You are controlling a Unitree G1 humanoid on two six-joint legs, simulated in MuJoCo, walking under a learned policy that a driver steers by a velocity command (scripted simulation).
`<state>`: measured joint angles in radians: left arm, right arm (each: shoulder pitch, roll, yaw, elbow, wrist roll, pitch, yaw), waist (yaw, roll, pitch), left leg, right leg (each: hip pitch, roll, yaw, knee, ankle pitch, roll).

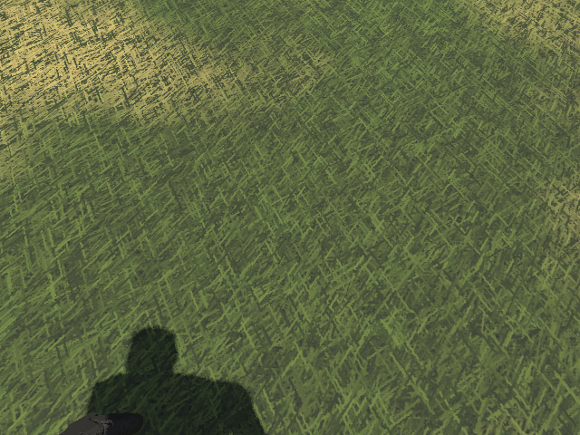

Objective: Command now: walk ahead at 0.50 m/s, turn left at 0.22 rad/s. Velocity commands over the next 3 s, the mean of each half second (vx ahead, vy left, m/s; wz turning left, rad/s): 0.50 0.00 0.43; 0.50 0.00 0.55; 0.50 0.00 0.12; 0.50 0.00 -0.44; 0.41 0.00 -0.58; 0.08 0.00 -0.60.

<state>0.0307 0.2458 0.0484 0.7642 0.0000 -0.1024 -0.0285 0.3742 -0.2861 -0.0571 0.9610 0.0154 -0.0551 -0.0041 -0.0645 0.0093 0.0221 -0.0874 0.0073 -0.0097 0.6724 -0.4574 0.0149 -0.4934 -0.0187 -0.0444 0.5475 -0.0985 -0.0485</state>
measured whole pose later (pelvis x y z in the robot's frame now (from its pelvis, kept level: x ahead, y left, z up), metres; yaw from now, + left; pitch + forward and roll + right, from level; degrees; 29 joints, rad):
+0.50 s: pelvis +0.26 +0.04 +0.00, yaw +15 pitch +2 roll -2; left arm 0.31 0.27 0.08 0.92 -0.02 -0.05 0.02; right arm 0.07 -0.25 -0.06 0.74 0.02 -0.03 0.06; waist 0.05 0.02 0.03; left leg -0.54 0.03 0.07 0.61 -0.13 0.11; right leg 0.10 -0.06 -0.30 0.39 -0.46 0.05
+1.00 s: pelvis +0.55 +0.12 +0.00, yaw +32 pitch +2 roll +0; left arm 0.02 0.27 0.05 0.73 0.01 -0.13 -0.03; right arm 0.38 -0.29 -0.09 0.76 0.02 -0.03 -0.02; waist -0.07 -0.01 0.00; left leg -0.08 -0.09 -0.21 0.54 -0.47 0.05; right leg -0.46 0.02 0.03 0.47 -0.04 -0.01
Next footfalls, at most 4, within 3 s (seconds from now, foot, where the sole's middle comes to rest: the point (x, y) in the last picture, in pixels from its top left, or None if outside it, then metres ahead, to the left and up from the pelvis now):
0.50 left None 0.40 0.17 -0.76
1.00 right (250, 319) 0.74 0.10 -0.76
1.48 left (107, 307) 0.80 0.46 -0.76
2.02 right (161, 195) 1.17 0.36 -0.76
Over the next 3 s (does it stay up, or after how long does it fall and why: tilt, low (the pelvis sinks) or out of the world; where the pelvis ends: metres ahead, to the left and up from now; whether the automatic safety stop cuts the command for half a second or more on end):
stays up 1.30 0.45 0.01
